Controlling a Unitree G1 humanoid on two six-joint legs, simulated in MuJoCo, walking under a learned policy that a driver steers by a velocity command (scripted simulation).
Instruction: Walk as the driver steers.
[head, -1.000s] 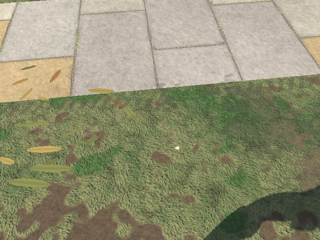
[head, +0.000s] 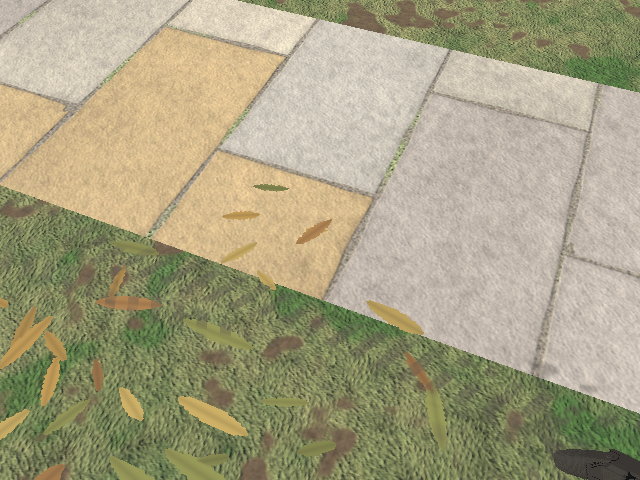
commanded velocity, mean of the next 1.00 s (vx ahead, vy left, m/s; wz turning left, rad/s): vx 0.47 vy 0.00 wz -0.37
